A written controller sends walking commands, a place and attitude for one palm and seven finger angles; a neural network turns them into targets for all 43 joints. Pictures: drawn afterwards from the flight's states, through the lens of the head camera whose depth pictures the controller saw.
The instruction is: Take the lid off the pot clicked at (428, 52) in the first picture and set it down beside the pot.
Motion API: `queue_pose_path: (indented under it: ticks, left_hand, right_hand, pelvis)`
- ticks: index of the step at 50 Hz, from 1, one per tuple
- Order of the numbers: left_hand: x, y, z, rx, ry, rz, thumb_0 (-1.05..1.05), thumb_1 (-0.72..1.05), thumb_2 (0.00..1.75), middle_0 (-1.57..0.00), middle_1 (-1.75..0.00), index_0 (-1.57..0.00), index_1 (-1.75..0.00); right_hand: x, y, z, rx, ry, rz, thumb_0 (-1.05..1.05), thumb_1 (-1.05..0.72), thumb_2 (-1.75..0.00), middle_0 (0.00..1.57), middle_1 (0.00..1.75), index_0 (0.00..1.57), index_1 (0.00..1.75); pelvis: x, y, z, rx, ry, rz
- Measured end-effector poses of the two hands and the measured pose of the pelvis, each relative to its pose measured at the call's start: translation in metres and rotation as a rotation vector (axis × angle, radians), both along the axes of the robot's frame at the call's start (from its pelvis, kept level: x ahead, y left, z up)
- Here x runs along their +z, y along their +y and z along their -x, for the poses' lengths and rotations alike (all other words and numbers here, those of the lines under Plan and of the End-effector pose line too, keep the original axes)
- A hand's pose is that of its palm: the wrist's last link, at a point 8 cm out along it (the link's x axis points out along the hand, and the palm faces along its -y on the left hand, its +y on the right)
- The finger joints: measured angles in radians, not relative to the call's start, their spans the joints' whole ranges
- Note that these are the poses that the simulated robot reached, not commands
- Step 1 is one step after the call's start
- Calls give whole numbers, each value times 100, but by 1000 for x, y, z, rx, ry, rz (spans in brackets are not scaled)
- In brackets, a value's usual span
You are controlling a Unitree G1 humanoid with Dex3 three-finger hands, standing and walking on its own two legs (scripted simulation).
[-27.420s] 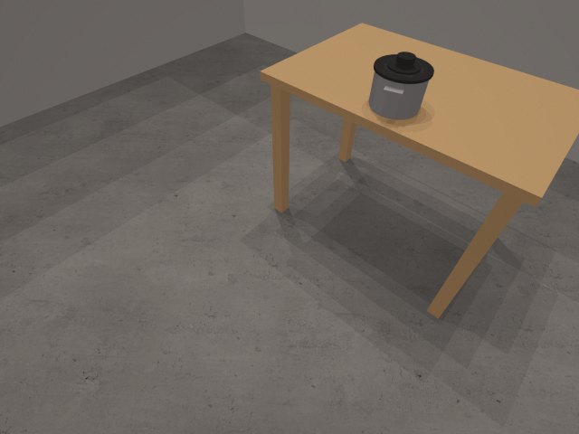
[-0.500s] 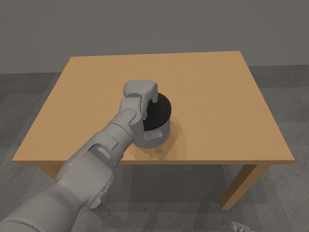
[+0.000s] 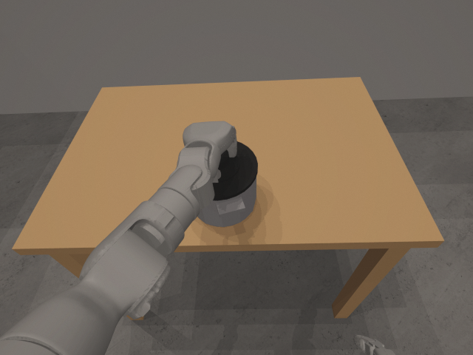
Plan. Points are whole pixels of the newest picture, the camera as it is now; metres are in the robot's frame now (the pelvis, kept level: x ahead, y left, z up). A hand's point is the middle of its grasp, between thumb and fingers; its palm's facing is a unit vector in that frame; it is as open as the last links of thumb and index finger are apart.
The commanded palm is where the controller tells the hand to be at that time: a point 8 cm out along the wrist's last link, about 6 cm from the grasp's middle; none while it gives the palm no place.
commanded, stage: lift the lid straight up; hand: left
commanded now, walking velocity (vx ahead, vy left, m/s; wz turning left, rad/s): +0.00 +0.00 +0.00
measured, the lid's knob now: (216, 158) +0.47 +0.03 +0.06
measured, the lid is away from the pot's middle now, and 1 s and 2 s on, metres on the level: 0.00 0.00 0.02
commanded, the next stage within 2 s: move the lid sideways beside the pot in 1.80 s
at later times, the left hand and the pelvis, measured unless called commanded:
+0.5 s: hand (212, 152) +0.44 +0.03 +0.12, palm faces -0.25 -0.04 -0.97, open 7.9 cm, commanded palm +0.42 +0.03 +0.20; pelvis +0.00 +0.00 +0.00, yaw +1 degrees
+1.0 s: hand (207, 133) +0.44 +0.03 +0.16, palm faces -0.21 -0.04 -0.98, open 7.9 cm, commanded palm +0.42 +0.04 +0.24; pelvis -0.01 +0.00 +0.00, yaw +1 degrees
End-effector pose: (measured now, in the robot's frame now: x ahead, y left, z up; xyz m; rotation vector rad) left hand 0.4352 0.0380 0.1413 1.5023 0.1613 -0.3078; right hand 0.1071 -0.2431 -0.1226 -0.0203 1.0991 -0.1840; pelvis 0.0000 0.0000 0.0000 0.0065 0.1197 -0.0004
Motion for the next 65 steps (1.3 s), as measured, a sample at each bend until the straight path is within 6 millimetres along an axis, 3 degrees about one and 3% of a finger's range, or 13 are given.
queue_pose_path:
  ticks: [11, 33, 65]
  left_hand:
    - [8, 1, 2, -18, -28, 1, 0, 17, 95, -64, -85, -66, -82]
    - [45, -4, 4, -7, -63, -10, 0, 16, 95, -65, -85, -67, -82]
    - [101, 0, 11, -17, -124, -9, 0, 16, 95, -65, -85, -67, -83]
  right_hand:
    - [-8, 9, 2, 15, -4, -40, 1, -91, -90, 20, 30, 19, 30]
    - [5, 13, -38, 91, -113, -43, 1, -91, -90, 20, 30, 19, 30]
    - [9, 20, -34, 124, -151, -43, 1, -91, -90, 20, 30, 19, 30]
  pelvis:
    - [0, 3, -1, 6, -10, -2]
    - [0, -2, 2, 22, -32, -8]
    - [2, 1, 14, 25, -57, -8]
